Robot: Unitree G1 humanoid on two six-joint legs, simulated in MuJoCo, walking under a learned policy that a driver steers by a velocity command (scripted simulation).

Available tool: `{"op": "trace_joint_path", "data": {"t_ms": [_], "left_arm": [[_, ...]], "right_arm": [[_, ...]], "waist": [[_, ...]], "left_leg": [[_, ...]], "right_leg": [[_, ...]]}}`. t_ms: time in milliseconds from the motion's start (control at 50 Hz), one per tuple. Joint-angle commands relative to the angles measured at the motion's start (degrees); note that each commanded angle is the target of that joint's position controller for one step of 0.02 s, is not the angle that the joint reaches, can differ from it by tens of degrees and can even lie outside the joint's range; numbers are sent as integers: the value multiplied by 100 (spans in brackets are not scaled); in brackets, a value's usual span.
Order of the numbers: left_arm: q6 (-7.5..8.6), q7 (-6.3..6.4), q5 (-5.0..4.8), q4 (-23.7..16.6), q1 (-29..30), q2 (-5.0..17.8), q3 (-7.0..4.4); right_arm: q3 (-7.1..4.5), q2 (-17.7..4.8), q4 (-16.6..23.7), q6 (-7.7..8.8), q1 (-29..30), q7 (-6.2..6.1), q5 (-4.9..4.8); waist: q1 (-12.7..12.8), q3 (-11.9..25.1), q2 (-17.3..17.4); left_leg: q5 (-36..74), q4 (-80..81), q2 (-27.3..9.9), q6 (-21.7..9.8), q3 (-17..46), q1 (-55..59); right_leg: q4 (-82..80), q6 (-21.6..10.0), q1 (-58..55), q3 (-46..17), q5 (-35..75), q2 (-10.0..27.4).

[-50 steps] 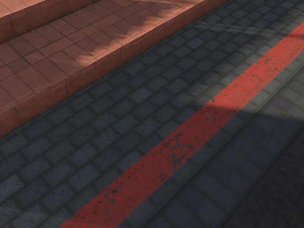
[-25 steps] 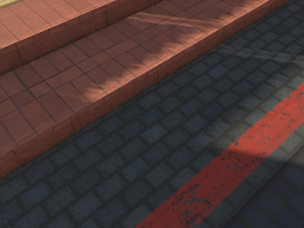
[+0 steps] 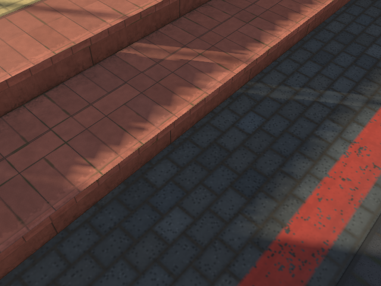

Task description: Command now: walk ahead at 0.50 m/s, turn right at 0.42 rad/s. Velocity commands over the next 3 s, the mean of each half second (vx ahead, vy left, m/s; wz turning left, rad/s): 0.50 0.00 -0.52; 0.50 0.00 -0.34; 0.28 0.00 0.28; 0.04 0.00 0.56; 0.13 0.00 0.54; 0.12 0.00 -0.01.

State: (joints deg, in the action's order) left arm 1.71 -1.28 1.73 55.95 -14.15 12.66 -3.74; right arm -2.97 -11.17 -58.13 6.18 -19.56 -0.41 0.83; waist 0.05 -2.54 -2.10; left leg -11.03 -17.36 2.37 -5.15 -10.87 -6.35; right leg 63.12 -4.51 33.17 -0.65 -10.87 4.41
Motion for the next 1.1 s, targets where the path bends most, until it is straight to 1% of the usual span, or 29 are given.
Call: {"op": "trace_joint_path", "data": {"t_ms": [20, 120, 200, 260, 280, 300, 320, 340, 360, 380, 400, 420, 440, 480, 540, 660, 740, 780, 800, 840, 860, 880, 900, 920, 940, 960, 1000, 1040, 1100], "left_arm": [[-63, -73, -8, -315, 84, 13, 11], [-29, -140, -23, -713, 1123, -65, 116], [-18, -166, 17, -942, 1542, 14, 124], [-28, -126, 38, -844, 1048, 181, 37], [-15, -108, 42, -717, 590, 283, -24], [26, -76, 65, -526, -56, 428, -112], [57, -5, 144, -321, -873, 831, -279], [46, 61, 138, -413, -752, 1455, -419], [-43, 66, -23, -441, -990, 1519, -433], [-61, 117, -69, -408, -610, 1328, -380], [-36, 124, -109, -445, -319, 1013, -309], [14, 136, -116, -500, -40, 834, -257], [72, 157, -159, -526, 69, 701, -203], [207, 148, -201, -502, -68, 740, -177], [254, 131, -192, -458, -441, 960, -217], [228, 144, -160, -376, -1208, 902, -170], [256, 216, -91, -266, -1528, 862, -103], [276, 257, -62, -257, -1448, 970, -106], [293, 269, -58, -282, -1278, 1036, -110], [333, 238, -36, -265, -1104, 1168, -126], [360, 205, -58, -297, -1031, 1111, -102], [390, 170, -176, -484, -1310, 670, 4], [366, 158, -284, -387, -1904, 617, -12], [314, 186, -73, -353, -1539, 918, -41], [310, 137, -31, -459, -979, 862, -24], [299, 97, -38, -537, -754, 721, 7], [188, 18, 63, -560, -739, 580, 47], [133, -35, 99, -598, -685, 500, 76], [129, -66, 111, -869, 48, 406, 143]], "right_arm": [[-43, -446, 172, 113, -246, -32, 2], [-17, -517, 57, 103, -614, -103, 3], [-41, -626, -85, 8, -944, -180, 27], [-106, -852, -55, -89, -802, -233, 56], [-136, -942, -17, -140, -742, -227, 65], [-161, -1017, 48, -186, -679, -195, 48], [-165, -1014, 208, -189, -531, -151, 18], [-36, -274, 601, -154, -704, -13, -20], [-123, -756, 888, -69, 62, 36, -27], [-109, -765, 1058, 25, 514, 63, -67], [-103, -776, 1027, 82, 448, 50, -79], [-114, -751, 950, 37, 353, 23, -15], [-103, -692, 940, -83, 204, 27, 104], [-97, -589, 997, -293, 179, 74, 199], [-78, -565, 1265, -415, 766, 112, 186], [-14, -619, 1714, -419, 1982, 168, 136], [69, -600, 1939, -336, 2562, 221, 97], [62, -692, 1996, -283, 2510, 224, 76], [36, -766, 1924, -257, 2195, 206, 69], [-83, -1010, 1542, -197, 960, 91, 36], [-153, -1179, 1317, -141, 62, 11, 102], [-259, -1682, 1267, -123, -736, -63, 259], [-336, -1817, 1114, -207, -652, 13, 190], [-242, -1338, 1255, -248, 6, 83, 54], [-146, -947, 1318, -228, 438, 114, 14], [-87, -761, 1266, -200, 575, 120, 55], [-29, -675, 1045, -118, 423, 93, 42], [-33, -727, 862, -32, 117, 117, -20], [-57, -833, 703, -23, -173, 111, -71]], "waist": [[88, -216, 566], [-119, -391, 578], [-183, -437, 587], [120, -66, 821], [304, 198, 852], [572, 561, 776], [999, 1006, 334], [510, 1384, -979], [785, 1532, -337], [594, 658, -45], [331, 290, 320], [69, 104, 552], [-103, 135, 508], [-215, 230, 382], [-83, 98, 151], [412, 10, -132], [615, -107, -189], [493, -146, -243], [295, -87, -268], [-256, 479, -212], [-675, 974, -17], [-749, 1817, 818], [-368, 2109, 1979], [-175, 1122, 899], [-159, 510, 331], [-50, 183, 213], [112, 110, 544], [154, 172, 665], [80, -80, 587]], "left_leg": [[1485, 1014, -1570, -215, 736, -34], [2260, 946, -1535, -120, 133, 315], [3278, 535, -1750, -127, -175, 1086], [5522, -597, -1831, -113, -445, 1399], [5799, -1378, -1844, -141, -475, 1386], [5373, -2469, -1826, -102, -499, 1051], [3867, -4127, -1678, 75, -517, -52], [-1774, -6222, -568, 405, -290, -2690], [-1902, -6854, -125, 440, 1001, -3611], [-1180, -6476, -573, 372, 1247, -4032], [-739, -5890, -759, 369, 1218, -3663], [-617, -5465, -887, 425, 1228, -3251], [-604, -5196, -938, 522, 1245, -2866], [-618, -4826, -929, 672, 1180, -2610], [-63, -4141, -908, 821, 1044, -2911], [1012, -2708, -725, 764, 997, -3442], [1121, -1917, -531, 535, 855, -3308], [911, -1566, -440, 336, 871, -2927], [710, -1363, -332, 214, 854, -2415], [370, -1036, 22, -12, 726, -906], [440, -894, -368, -199, 1081, 386], [-358, -824, -1818, -616, 2978, 1832], [-312, 68, -2716, -1306, 5421, 2312], [-949, 239, -2492, -1215, 4993, 1480], [-845, 322, -2230, -1094, 4055, 725], [-392, 499, -1925, -904, 3430, 206], [370, 699, -1547, -703, 2685, -217], [1066, 777, -1444, -765, 2421, -228], [1732, 941, -1319, -866, 2150, -273]], "right_leg": [[-268, 60, 578, 21, 667, 159], [-1895, 40, 425, 520, 1269, -3], [-2535, -215, 286, 867, 777, -202], [-2659, -567, -550, 1154, -96, -692], [-2781, -708, -1041, 1181, -354, -885], [-3160, -869, -1897, 1089, -360, -1037], [-3656, -1163, -3214, 156, -667, -514], [-3898, -1997, -4982, -2775, -531, 1290], [-4742, -2258, -5042, -4192, -782, 1533], [-4906, -1975, -4423, -3208, -492, 1427], [-5006, -1699, -3667, -2654, 264, 1206], [-5040, -1464, -3124, -2136, 1009, 888], [-5067, -1368, -2788, -1764, 1505, 644], [-5051, -1312, -2545, -1452, 2159, 398], [-5130, -1159, -2413, -1328, 2209, 185], [-5033, -780, -3225, -1424, 2468, 130], [-4902, -749, -3750, -1440, 2960, 296], [-4783, -696, -3875, -1472, 3342, 451], [-4594, -596, -3802, -1387, 3856, 457], [-3352, -428, -3716, -1174, 5065, 266], [-2188, -351, -3055, -1001, 4291, 29], [-351, -195, -1822, -656, 2072, -512], [1090, -52, -489, -433, -1794, -1376], [1370, -119, 28, -709, -1447, -891], [1115, -100, 54, -666, -1017, -650], [745, -95, -45, -582, -816, -454], [294, 1, -367, -456, -663, -268], [48, 95, -327, -245, -548, -181], [-760, 359, 94, 36, -110, -16]]}}
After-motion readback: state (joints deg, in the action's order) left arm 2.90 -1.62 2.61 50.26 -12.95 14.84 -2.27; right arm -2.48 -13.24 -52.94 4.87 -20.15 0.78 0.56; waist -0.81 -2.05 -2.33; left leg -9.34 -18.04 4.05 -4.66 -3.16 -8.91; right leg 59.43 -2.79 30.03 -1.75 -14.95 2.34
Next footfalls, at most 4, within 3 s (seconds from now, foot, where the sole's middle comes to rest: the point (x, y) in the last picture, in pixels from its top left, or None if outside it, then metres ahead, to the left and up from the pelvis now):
0.32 right None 0.30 -0.11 -0.78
0.86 left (214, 241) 0.66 -0.08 -0.78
1.34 right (278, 214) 0.78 -0.34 -0.78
1.78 left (220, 224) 0.73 -0.11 -0.78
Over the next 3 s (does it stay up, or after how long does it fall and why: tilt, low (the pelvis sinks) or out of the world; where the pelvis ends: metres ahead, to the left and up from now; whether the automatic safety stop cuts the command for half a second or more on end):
stays up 0.77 -0.14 0.00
